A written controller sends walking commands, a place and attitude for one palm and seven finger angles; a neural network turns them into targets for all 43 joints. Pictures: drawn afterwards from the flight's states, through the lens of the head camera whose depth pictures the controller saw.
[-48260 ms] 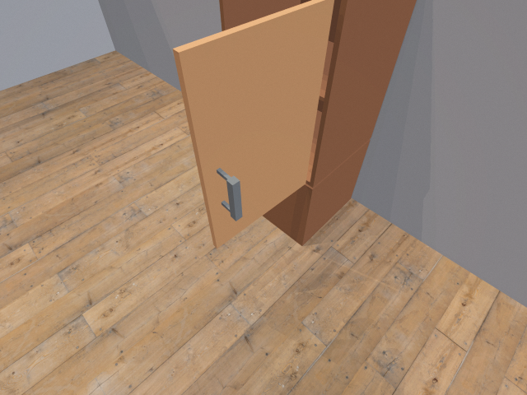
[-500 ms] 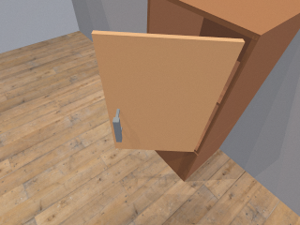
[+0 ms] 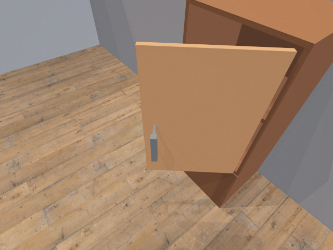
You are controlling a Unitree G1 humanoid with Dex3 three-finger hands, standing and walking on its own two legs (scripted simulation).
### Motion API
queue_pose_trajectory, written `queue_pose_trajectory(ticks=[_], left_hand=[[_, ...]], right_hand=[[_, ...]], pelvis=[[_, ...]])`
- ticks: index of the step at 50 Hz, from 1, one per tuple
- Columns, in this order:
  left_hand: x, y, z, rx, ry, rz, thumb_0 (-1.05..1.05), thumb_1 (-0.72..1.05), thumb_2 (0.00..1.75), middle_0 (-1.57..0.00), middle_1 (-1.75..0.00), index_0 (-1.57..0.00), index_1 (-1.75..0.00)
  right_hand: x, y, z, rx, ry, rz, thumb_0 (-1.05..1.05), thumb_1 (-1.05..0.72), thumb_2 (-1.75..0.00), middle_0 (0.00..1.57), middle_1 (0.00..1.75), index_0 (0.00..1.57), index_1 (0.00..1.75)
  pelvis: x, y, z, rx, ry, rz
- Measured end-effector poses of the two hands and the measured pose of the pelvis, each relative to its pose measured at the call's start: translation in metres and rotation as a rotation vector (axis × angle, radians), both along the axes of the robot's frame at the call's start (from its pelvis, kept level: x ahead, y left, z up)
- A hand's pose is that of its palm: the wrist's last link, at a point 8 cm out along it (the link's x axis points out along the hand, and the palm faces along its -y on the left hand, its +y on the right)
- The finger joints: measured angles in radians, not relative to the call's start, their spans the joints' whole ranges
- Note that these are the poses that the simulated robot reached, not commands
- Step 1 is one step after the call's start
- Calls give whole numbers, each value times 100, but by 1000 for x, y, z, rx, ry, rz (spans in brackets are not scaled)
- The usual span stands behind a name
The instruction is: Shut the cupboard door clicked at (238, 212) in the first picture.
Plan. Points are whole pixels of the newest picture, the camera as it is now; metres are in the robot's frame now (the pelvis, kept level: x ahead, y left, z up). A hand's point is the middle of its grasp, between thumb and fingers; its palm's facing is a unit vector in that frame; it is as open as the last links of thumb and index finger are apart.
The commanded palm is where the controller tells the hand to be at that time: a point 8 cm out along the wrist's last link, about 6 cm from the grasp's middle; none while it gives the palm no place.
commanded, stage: come to a stop and stand still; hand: left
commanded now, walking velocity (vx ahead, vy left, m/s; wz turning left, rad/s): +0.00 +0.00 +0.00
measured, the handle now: (154, 143) +0.49 +0.08 -0.11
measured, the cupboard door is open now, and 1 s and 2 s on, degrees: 48 48 48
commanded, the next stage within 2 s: look again from close up in 0.68 s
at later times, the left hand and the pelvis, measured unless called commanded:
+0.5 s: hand out of the picture +0.02 +0.14 -0.18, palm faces +0.02 -0.99 -0.17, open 7.3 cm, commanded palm none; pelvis +0.02 -0.02 +0.00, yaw +0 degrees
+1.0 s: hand out of the picture +0.00 +0.12 -0.18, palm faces +0.03 -0.99 -0.13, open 7.4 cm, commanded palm none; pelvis +0.02 -0.03 +0.00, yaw +0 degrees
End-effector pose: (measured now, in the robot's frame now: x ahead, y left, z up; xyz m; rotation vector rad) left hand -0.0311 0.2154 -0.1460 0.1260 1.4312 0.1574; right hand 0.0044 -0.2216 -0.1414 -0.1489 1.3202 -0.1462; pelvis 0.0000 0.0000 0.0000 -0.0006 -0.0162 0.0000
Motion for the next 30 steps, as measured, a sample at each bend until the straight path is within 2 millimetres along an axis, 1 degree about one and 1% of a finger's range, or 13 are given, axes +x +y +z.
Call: queue_pose_trajectory(ticks=[7,12,16,23,30], left_hand=[[15,-6,-3,-16,-7,-6,1,91,90,-19,-30,-20,-30],[31,-13,-4,-24,-31,-17,1,91,90,-19,-30,-20,-30],[39,-15,-4,-18,-35,-26,1,92,90,-20,-30,-20,-30],[45,-19,-3,-14,-43,-23,1,92,90,-20,-30,-20,-30],[44,-27,-3,-17,-40,-20,1,92,90,-20,-30,-20,-30]], right_hand=[[2,1,1,-6,23,-7,1,-91,-90,20,30,20,30],[1,0,1,-1,40,-15,1,-91,-90,20,30,20,30],[1,-3,1,4,51,-22,1,-91,-90,20,30,20,30],[3,-8,1,5,66,-21,0,-91,-90,20,30,20,30],[7,-14,1,6,65,-18,0,-91,-90,20,30,19,30]], pelvis=[[7,-1,1,1,-4,-2],[12,-5,1,1,-7,-4],[15,-9,1,-1,-7,-6],[19,-16,2,-2,-8,-3],[21,-22,2,-3,-11,-2]])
